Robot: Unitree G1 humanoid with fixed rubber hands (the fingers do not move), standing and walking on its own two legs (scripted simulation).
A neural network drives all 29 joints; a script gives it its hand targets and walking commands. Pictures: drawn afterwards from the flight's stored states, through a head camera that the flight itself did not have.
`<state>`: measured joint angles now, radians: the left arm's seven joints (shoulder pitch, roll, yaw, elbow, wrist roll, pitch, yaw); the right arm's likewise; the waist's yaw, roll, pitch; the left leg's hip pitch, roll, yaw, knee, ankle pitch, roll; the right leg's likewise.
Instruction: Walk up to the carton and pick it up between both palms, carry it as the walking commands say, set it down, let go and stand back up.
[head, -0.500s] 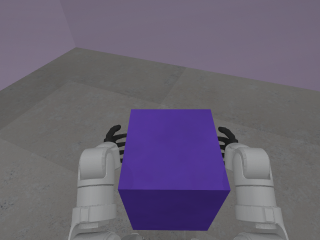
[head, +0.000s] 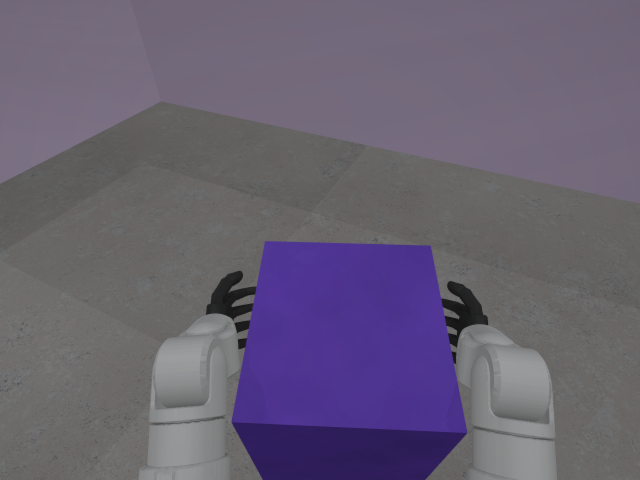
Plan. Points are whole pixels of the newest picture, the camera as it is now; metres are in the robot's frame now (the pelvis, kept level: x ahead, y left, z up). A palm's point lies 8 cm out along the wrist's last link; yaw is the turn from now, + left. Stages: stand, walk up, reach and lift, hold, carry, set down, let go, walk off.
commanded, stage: carry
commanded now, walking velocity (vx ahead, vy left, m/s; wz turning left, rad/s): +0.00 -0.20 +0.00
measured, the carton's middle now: (343, 370) +0.27 +0.00 +0.03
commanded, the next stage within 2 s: none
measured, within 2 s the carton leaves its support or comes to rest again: neither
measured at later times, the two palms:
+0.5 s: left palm (288, 427) +0.17 +0.05 +0.10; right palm (581, 427) +0.18 -0.24 +0.08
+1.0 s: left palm out of the picture +0.08 -0.09 +0.10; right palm out of the picture +0.08 -0.38 +0.08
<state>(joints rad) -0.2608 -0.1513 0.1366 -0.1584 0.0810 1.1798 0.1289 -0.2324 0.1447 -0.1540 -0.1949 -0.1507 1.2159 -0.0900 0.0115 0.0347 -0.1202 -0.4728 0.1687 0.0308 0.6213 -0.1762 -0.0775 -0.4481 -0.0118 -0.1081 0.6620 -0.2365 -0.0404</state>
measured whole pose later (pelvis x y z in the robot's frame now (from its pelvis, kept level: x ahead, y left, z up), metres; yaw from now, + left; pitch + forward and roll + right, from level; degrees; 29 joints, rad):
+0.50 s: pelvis -0.10 -0.11 +0.00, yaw +1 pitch +3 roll -1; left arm -0.23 -0.14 0.12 -0.27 0.07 1.20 0.13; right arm -0.21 0.14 -0.11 -0.28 -0.14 1.23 -0.09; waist 0.05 0.07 -0.09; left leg -0.56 0.18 0.05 0.71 -0.29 -0.06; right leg -0.47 -0.01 -0.11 0.66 -0.24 -0.03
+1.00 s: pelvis -0.19 -0.24 +0.00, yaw +3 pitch +3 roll +1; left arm -0.23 -0.15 0.10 -0.27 0.08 1.21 0.13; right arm -0.18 0.14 -0.12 -0.32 -0.13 1.25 -0.10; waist 0.01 0.03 -0.07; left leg -0.57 0.13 0.07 0.90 -0.48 -0.04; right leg -0.51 0.00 -0.14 0.62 -0.18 -0.10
